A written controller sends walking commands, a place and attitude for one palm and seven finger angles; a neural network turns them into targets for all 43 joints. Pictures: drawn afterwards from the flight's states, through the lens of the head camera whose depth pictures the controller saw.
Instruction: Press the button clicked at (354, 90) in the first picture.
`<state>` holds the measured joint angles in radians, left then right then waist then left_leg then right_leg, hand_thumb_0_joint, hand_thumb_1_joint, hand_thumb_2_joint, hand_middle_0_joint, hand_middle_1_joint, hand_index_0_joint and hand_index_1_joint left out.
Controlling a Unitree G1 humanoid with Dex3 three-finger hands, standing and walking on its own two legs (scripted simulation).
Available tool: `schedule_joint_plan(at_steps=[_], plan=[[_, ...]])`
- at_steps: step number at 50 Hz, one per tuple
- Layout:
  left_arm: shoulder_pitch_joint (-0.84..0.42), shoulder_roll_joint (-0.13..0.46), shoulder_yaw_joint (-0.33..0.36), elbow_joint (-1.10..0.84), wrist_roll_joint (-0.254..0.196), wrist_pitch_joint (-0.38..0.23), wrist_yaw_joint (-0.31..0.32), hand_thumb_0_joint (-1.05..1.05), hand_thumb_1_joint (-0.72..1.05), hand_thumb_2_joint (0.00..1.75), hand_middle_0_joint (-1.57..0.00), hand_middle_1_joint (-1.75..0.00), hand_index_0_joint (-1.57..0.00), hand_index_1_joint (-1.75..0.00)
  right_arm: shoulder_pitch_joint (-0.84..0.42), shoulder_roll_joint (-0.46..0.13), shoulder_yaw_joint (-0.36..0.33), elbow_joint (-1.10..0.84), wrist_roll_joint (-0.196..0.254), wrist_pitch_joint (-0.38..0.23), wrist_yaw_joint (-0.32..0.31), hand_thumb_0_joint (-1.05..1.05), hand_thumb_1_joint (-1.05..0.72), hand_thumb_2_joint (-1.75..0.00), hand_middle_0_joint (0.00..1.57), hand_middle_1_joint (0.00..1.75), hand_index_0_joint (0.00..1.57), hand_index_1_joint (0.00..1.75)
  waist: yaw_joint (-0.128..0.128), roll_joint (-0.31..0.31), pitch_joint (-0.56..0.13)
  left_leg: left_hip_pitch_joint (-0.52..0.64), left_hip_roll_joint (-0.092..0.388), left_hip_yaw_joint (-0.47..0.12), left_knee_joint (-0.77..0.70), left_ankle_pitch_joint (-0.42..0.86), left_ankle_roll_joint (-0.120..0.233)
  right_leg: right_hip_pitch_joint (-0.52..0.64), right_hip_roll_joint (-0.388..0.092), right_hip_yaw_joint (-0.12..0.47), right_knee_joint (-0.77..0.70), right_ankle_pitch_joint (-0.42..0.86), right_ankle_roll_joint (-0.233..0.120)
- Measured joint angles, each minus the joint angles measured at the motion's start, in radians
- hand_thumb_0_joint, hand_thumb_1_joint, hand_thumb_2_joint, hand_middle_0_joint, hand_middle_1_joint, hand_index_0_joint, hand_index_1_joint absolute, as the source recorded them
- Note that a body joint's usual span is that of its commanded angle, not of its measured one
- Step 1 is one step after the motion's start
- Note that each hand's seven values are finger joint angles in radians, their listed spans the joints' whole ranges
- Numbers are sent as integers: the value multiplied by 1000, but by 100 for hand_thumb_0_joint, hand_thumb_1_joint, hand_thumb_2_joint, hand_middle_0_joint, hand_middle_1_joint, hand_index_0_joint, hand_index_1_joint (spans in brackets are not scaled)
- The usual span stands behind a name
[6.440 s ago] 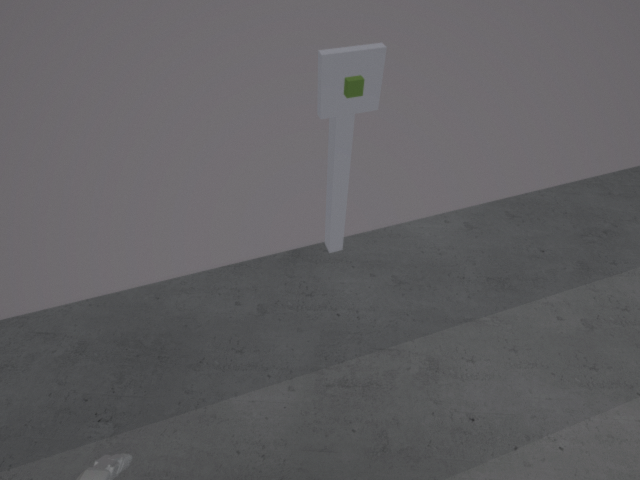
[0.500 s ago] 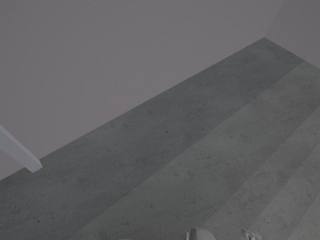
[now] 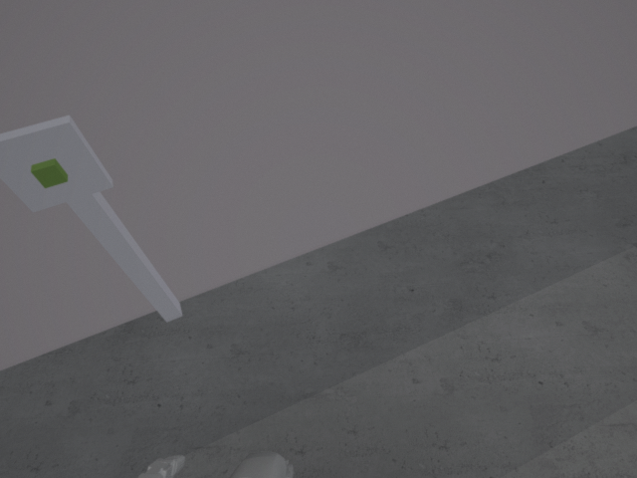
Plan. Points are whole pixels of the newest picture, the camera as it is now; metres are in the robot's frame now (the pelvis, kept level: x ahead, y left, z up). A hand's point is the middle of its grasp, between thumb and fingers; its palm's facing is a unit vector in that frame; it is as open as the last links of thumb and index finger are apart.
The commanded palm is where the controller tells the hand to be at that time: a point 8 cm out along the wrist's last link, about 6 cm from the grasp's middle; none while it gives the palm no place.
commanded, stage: turn to face it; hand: left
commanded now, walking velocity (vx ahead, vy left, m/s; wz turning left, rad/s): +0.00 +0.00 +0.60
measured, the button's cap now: (50, 172) +0.70 +0.60 -0.03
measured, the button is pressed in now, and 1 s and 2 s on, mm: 0 0 0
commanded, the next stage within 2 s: take the last steps up to it in 0.80 s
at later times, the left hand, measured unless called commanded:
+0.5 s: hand out of the picture -0.02 +0.29 -0.18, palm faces +0.32 -0.92 -0.24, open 7.4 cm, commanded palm none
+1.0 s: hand out of the picture +0.00 +0.21 -0.14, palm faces +0.44 -0.86 -0.27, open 7.4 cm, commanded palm none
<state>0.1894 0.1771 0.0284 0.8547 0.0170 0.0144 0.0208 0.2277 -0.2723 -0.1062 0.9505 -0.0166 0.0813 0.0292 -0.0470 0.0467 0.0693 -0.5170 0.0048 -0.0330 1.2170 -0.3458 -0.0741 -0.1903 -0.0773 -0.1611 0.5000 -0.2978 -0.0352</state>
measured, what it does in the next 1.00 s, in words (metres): steps on the spot, turning left: left foot, then right foot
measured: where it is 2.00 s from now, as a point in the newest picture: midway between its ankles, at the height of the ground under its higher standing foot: outside the picture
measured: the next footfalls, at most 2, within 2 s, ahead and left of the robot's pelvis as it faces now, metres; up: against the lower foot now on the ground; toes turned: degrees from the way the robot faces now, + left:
left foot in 0.30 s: +0.01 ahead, +0.15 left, +0.00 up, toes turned +17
right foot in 0.82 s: +0.07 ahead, -0.06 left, +0.00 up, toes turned +18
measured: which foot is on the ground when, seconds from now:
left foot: up 0.00-0.28, down 0.30-0.82, up 0.84-1.00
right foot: down 0.00-0.30, up 0.32-0.80, down 0.82-1.00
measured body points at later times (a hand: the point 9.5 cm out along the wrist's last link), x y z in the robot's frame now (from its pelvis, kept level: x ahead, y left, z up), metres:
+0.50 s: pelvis +0.00 +0.06 +0.00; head +0.03 +0.10 +0.44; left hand -0.03 +0.33 -0.16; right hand +0.19 -0.15 -0.12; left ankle -0.03 +0.14 -0.74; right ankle +0.01 -0.10 -0.65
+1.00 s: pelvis +0.01 +0.01 +0.00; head +0.03 -0.03 +0.45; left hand -0.02 +0.26 -0.12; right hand +0.12 -0.21 -0.17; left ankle -0.09 +0.14 -0.65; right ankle +0.03 -0.07 -0.74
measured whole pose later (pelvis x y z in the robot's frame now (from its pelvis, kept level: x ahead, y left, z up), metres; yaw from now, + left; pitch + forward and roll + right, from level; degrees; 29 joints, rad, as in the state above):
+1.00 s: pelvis +0.01 +0.01 +0.00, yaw +26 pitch -1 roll +2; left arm 0.21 0.14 0.03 0.94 0.02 0.00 0.02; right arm 0.28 -0.23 -0.09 1.03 -0.02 0.07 0.01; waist -0.03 0.06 0.03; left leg -0.45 -0.01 -0.04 1.11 -0.37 -0.04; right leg -0.18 -0.05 -0.13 0.47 -0.28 -0.04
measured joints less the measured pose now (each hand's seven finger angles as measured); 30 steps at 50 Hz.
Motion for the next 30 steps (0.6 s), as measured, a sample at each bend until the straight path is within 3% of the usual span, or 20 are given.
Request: schedule_joint_plan(at_steps=[4, 9, 12, 14, 15, 17, 19, 21, 25, 30], plan=[[29, 0, 2, 15, 4, 0, 0, 1, 90, 90, -21, -30, -21, -30, -15, -1, 3, 10, 0, 12, 2, 1, -91, -89, 20, 30, 20, 30, 15, -15, 13, 20, 37, 15, -56, -8, -13, 9, -21, -51, -4, -4, 3], [62, 16, 10, 38, 12, 5, -2, 1, 90, 90, -21, -30, -21, -30, -63, 5, 14, 7, 4, 11, 1, 1, -91, -90, 20, 30, 20, 30, 45, -41, 34, 84, 51, 63, -247, -64, -8, -1, -53, -107, 20, -19, 19], [79, 38, 20, 52, 15, 11, -4, 1, 90, 90, -21, -30, -21, -30, -97, 13, 25, -9, 9, -3, 0, 1, -91, -90, 20, 30, 20, 30, 65, -62, 42, 143, 43, 101, -399, -79, 9, -16, -77, -138, 59, -40, 38], [92, 56, 29, 62, 12, 15, -5, 1, 90, 90, -21, -30, -21, -30, -112, 18, 32, -27, 9, -18, 0, 1, -91, -90, 20, 30, 20, 30, 74, -76, 38, 200, 33, 126, -536, -14, 23, -32, -96, -159, 108, -66, 56], [102, 65, 34, 66, 8, 19, -7, 1, 90, 90, -21, -30, -21, -30, -116, 17, 35, -39, 8, -29, 1, 1, -91, -90, 20, 30, 20, 30, 76, -79, 30, 229, 28, 129, -606, 40, 53, -52, -107, -162, 156, -87, 66], [94, 90, 43, 83, 3, 40, -6, 1, 90, 90, -20, -30, -21, -30, -132, 32, 40, -49, 9, -50, -3, 1, -91, -90, 20, 30, 20, 30, 81, -109, 33, 214, 4, 125, -576, 10, 105, -124, -105, -68, 332, -218, 95], [84, 102, 48, 95, 4, 59, -1, 1, 91, 90, -20, -30, -20, -30, -134, 45, 50, -55, 9, -60, -11, 1, -91, -89, 20, 30, 20, 30, 86, -116, 27, 226, -1, 115, -583, -5, 121, -191, -73, 12, 495, -256, 108], [69, 103, 51, 101, 4, 62, -3, 1, 91, 90, -20, -29, -20, -30, -127, 53, 57, -59, 6, -62, -22, 1, -91, -89, 20, 30, 20, 30, 81, -107, 17, 246, -4, 96, -623, 14, 121, -241, -51, 55, 596, -213, 119], [31, 94, 46, 84, 2, 50, -12, 1, 91, 90, -20, -29, -20, -30, -111, 63, 67, -54, 7, -65, -32, 0, -91, -89, 20, 30, 20, 30, 73, -89, 9, 287, -19, 62, -708, 65, 131, -289, -36, 109, 638, -116, 131], [-10, 77, 39, 63, 0, 43, -9, 1, 91, 90, -20, -29, -20, -30, -73, 81, 72, -40, 6, -66, -34, 0, -91, -89, 20, 30, 21, 30, 57, -76, -1, 310, -39, 29, -759, 98, 133, -279, -21, 137, 561, -89, 141]])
